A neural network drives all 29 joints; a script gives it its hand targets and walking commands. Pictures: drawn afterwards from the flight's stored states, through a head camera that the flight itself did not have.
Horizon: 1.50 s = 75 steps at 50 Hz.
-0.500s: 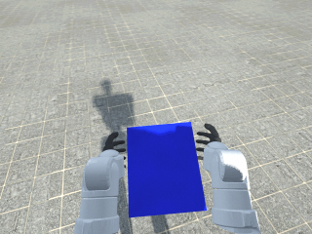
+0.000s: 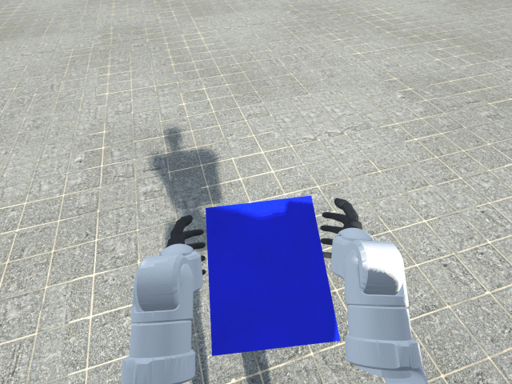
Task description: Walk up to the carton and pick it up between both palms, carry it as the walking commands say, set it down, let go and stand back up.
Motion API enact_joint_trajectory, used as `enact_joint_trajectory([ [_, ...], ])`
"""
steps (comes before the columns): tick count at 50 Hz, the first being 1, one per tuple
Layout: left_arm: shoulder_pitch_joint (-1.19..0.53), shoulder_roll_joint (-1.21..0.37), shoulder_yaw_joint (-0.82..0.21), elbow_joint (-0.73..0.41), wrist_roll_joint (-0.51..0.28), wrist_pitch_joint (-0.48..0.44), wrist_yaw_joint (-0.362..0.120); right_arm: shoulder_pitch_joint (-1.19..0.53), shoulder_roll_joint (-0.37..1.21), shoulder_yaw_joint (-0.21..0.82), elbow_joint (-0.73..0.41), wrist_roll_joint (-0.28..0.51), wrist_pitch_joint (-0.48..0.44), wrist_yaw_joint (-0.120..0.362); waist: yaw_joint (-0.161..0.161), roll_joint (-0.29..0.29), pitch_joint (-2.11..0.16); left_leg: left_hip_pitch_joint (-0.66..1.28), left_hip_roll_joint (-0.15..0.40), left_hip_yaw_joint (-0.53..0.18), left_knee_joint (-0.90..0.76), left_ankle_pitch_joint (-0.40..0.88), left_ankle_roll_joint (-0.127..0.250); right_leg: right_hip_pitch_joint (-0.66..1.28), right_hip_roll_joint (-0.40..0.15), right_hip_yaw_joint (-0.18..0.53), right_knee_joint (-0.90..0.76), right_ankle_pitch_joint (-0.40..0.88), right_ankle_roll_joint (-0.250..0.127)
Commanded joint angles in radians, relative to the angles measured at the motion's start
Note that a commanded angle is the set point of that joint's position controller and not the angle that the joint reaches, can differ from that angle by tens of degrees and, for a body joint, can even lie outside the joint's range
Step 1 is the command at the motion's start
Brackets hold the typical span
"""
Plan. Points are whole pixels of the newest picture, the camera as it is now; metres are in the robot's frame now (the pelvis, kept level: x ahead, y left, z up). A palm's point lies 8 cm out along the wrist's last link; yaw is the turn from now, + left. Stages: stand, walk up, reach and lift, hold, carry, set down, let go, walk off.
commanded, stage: carry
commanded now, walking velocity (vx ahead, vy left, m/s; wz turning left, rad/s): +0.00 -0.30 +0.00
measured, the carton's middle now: (267, 276) +0.33 -0.01 -0.02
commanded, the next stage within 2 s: none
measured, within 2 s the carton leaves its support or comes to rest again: neither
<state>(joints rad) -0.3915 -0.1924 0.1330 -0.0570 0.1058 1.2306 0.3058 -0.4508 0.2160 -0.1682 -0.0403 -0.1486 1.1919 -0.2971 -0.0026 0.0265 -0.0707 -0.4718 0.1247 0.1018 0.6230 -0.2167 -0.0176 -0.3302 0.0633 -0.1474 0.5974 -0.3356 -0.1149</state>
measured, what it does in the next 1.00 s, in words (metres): steps to the right: left foot, then right foot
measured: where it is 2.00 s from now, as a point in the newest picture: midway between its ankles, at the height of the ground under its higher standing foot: outside the picture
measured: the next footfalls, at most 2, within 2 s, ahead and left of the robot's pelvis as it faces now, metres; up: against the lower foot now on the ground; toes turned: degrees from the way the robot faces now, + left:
left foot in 0.22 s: +0.00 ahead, +0.09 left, +0.00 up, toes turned +12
right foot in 0.50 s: +0.06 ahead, -0.28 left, +0.00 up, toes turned -6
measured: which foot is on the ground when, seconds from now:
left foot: up 0.00-0.20, down 0.22-0.52, up 0.54-0.72, down 0.74-1.00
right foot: down 0.00-0.24, up 0.26-0.48, down 0.50-0.74, up 0.76-0.98, down 1.00-1.00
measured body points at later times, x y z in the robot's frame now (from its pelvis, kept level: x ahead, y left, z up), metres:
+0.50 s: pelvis -0.02 -0.12 +0.00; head +0.02 -0.12 +0.45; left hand +0.30 +0.03 +0.08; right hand +0.32 -0.23 +0.08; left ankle -0.04 +0.08 -0.72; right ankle +0.02 -0.27 -0.72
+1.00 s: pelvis -0.05 -0.31 +0.00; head -0.02 -0.31 +0.44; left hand +0.26 -0.14 +0.08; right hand +0.30 -0.40 +0.09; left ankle -0.06 -0.10 -0.72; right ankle +0.01 -0.46 -0.73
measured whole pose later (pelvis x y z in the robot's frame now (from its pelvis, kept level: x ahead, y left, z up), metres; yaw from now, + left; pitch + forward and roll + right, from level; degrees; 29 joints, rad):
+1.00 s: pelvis -0.05 -0.31 +0.00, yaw +3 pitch +3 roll -2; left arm -0.42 -0.20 0.13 -0.17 0.11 1.24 0.33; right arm -0.48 0.23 -0.18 -0.11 -0.18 1.17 -0.22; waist 0.05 0.04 0.00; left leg -0.37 0.27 0.10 0.66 -0.30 -0.13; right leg -0.42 -0.08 -0.11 0.61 -0.28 0.06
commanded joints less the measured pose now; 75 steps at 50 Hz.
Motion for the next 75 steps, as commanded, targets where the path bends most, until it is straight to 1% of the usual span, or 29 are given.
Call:
enact_joint_trajectory([
  [1,-0.589,-1.058,-0.608,-0.086,-0.445,-0.039,-0.419,-0.468,1.086,0.588,-0.012,0.466,0.019,0.409,0.003,-0.182,-0.236,-0.028,-0.034,0.032,0.269,-0.230,0.010,0.103,-0.324,0.309,-0.235,0.381,-0.046],
  [6,-0.560,-1.044,-0.607,-0.140,-0.418,-0.048,-0.404,-0.440,1.082,0.603,-0.032,0.495,0.019,0.414,0.006,-0.140,-0.335,-0.045,-0.053,0.041,0.280,-0.231,0.011,0.306,-0.278,0.175,-0.042,0.988,-0.065],
  [10,-0.529,-1.037,-0.624,-0.167,-0.407,-0.047,-0.397,-0.406,1.081,0.602,-0.044,0.489,0.021,0.407,0.005,-0.125,-0.413,0.156,-0.029,0.055,0.030,-0.126,0.030,0.266,-0.276,0.156,0.003,0.992,-0.023],
  [12,-0.523,-1.035,-0.636,-0.158,-0.402,-0.046,-0.392,-0.354,1.096,0.599,-0.019,0.476,0.018,0.410,-0.039,0.027,-0.443,0.590,0.215,-0.169,-0.166,0.464,0.128,-0.130,-0.213,0.107,0.154,0.500,0.086],
  [13,-0.543,-1.033,-0.657,-0.193,-0.419,-0.043,-0.396,-0.308,1.092,0.579,0.028,0.456,0.009,0.409,-0.025,0.367,-0.473,0.776,0.470,-0.449,-0.066,0.984,0.261,-0.363,-0.115,0.056,0.332,-0.094,0.170],
  [14,-0.541,-1.045,-0.652,-0.179,-0.405,-0.044,-0.394,-0.315,1.087,0.571,0.012,0.447,0.008,0.411,-0.017,0.330,-0.419,0.769,0.476,-0.455,-0.076,1.082,0.290,-0.459,-0.123,0.163,0.497,-0.268,0.180],
  [16,-0.551,-1.046,-0.658,-0.206,-0.421,-0.061,-0.404,-0.342,1.090,0.593,-0.030,0.430,-0.002,0.409,-0.017,0.106,-0.359,0.640,0.375,-0.318,-0.106,0.829,0.189,-0.391,-0.178,0.227,0.415,-0.192,0.186],
  [24,-0.473,-1.044,-0.674,-0.162,-0.433,-0.039,-0.410,-0.310,1.004,0.596,-0.104,0.398,0.008,0.388,-0.002,0.202,-0.335,0.383,0.225,-0.059,-0.024,0.593,0.041,-0.016,-0.098,-0.038,-0.056,0.041,0.176],
  [26,-0.443,-1.041,-0.661,-0.116,-0.429,-0.035,-0.414,-0.295,0.988,0.584,-0.079,0.386,0.016,0.390,0.010,-0.017,-0.354,0.200,0.109,0.013,0.196,0.195,-0.022,0.173,-0.196,0.083,-0.195,0.243,0.134],
  [27,-0.441,-1.036,-0.642,-0.086,-0.411,-0.037,-0.416,-0.297,0.992,0.594,-0.074,0.396,0.021,0.397,-0.013,-0.305,-0.319,0.040,-0.041,0.121,0.321,-0.327,-0.055,0.164,-0.384,0.309,-0.214,0.545,0.047],
  [28,-0.476,-1.041,-0.639,-0.118,-0.427,-0.037,-0.423,-0.330,1.028,0.613,-0.071,0.423,0.020,0.398,-0.012,-0.335,-0.313,-0.025,-0.034,0.058,0.450,-0.439,-0.023,0.203,-0.387,0.290,-0.173,0.667,-0.007],
  [35,-0.487,-1.026,-0.613,-0.197,-0.375,-0.059,-0.387,-0.432,1.040,0.636,-0.104,0.515,0.029,0.423,0.001,-0.182,-0.387,0.170,-0.015,0.052,0.041,-0.221,0.035,0.160,-0.310,0.139,-0.063,0.558,-0.029],
  [37,-0.475,-1.016,-0.611,-0.158,-0.356,-0.054,-0.378,-0.380,1.058,0.625,-0.036,0.506,0.037,0.436,-0.031,0.048,-0.341,0.489,0.262,-0.255,-0.261,0.141,0.118,-0.214,-0.229,0.075,0.123,0.248,0.069],
  [38,-0.493,-1.015,-0.622,-0.169,-0.371,-0.043,-0.389,-0.325,1.050,0.586,0.050,0.470,0.035,0.433,-0.009,0.367,-0.311,0.553,0.529,-0.588,-0.268,0.538,0.272,-0.417,-0.103,0.032,0.300,-0.202,0.150],
  [39,-0.536,-1.019,-0.634,-0.172,-0.371,-0.047,-0.389,-0.340,1.064,0.582,0.041,0.462,0.030,0.437,-0.009,0.273,-0.284,0.559,0.499,-0.534,-0.213,0.649,0.305,-0.436,-0.146,0.180,0.517,-0.212,0.173],
  [41,-0.592,-1.042,-0.664,-0.211,-0.403,-0.062,-0.395,-0.362,1.084,0.587,0.010,0.454,0.014,0.441,-0.012,0.139,-0.265,0.507,0.377,-0.289,-0.198,0.481,0.185,-0.402,-0.210,0.224,0.469,-0.128,0.183],
  [43,-0.633,-1.055,-0.683,-0.245,-0.433,-0.057,-0.397,-0.405,1.082,0.586,-0.044,0.454,0.004,0.427,-0.011,0.155,-0.261,0.443,0.280,-0.123,-0.144,0.545,0.118,-0.291,-0.180,0.136,0.319,-0.049,0.193],
  [48,-0.551,-1.043,-0.662,-0.147,-0.445,-0.023,-0.413,-0.346,1.018,0.555,-0.033,0.386,0.018,0.394,-0.008,0.221,-0.299,0.381,0.242,-0.043,-0.065,0.547,0.051,-0.065,-0.109,-0.023,-0.014,0.005,0.181],
  [50,-0.496,-1.042,-0.643,-0.094,-0.445,-0.015,-0.421,-0.341,1.002,0.548,-0.025,0.366,0.024,0.388,0.014,0.031,-0.329,0.239,0.139,0.018,0.176,0.261,-0.011,0.144,-0.140,0.018,-0.209,0.093,0.160],
  [51,-0.499,-1.035,-0.626,-0.052,-0.428,-0.012,-0.425,-0.310,0.997,0.549,-0.003,0.359,0.029,0.391,-0.017,-0.255,-0.299,0.076,-0.010,0.109,0.270,-0.263,-0.046,0.144,-0.349,0.276,-0.268,0.348,0.091],
  [52,-0.511,-1.043,-0.612,-0.062,-0.426,-0.016,-0.431,-0.357,1.032,0.576,-0.012,0.389,0.031,0.391,-0.016,-0.387,-0.293,-0.020,-0.060,0.071,0.438,-0.453,-0.034,0.163,-0.389,0.326,-0.230,0.500,0.018],
  [55,-0.513,-1.067,-0.582,-0.106,-0.405,-0.036,-0.427,-0.452,1.069,0.634,-0.094,0.465,0.022,0.407,-0.005,-0.260,-0.340,-0.021,-0.016,0.027,0.429,-0.344,0.025,0.208,-0.313,0.146,-0.117,0.573,-0.010],
  [60,-0.501,-1.028,-0.594,-0.179,-0.366,-0.051,-0.385,-0.458,1.049,0.635,-0.089,0.520,0.039,0.425,0.000,-0.182,-0.393,0.184,-0.025,0.051,-0.004,-0.212,0.036,0.173,-0.310,0.156,-0.114,0.464,-0.035],
  [62,-0.479,-1.016,-0.591,-0.145,-0.341,-0.050,-0.374,-0.399,1.067,0.622,-0.016,0.514,0.047,0.440,-0.027,0.051,-0.346,0.509,0.268,-0.278,-0.280,0.083,0.113,-0.205,-0.225,0.085,0.074,0.252,0.062],
  [63,-0.530,-1.014,-0.624,-0.188,-0.374,-0.040,-0.387,-0.335,1.061,0.577,0.074,0.476,0.039,0.440,-0.012,0.407,-0.306,0.541,0.522,-0.599,-0.297,0.433,0.268,-0.402,-0.102,0.041,0.269,-0.173,0.145],
  [64,-0.567,-1.025,-0.640,-0.195,-0.369,-0.046,-0.382,-0.359,1.083,0.587,0.040,0.476,0.035,0.445,-0.007,0.260,-0.273,0.560,0.481,-0.518,-0.239,0.565,0.292,-0.430,-0.127,0.181,0.486,-0.163,0.168],
  [66,-0.606,-1.042,-0.666,-0.223,-0.403,-0.058,-0.390,-0.367,1.094,0.587,0.015,0.465,0.020,0.446,-0.018,0.111,-0.265,0.525,0.367,-0.276,-0.219,0.442,0.190,-0.405,-0.187,0.230,0.485,-0.089,0.178],
  [73,-0.569,-1.041,-0.675,-0.165,-0.448,-0.016,-0.410,-0.349,1.025,0.555,-0.028,0.387,0.019,0.399,-0.021,0.238,-0.286,0.414,0.253,-0.049,-0.107,0.597,0.071,-0.131,-0.118,0.012,0.073,-0.041,0.182],
  [75,-0.509,-1.037,-0.653,-0.105,-0.443,-0.006,-0.418,-0.340,1.014,0.550,-0.018,0.363,0.025,0.391,0.003,0.154,-0.330,0.339,0.182,0.005,0.058,0.439,0.007,0.061,-0.088,-0.032,-0.147,0.037,0.173],
])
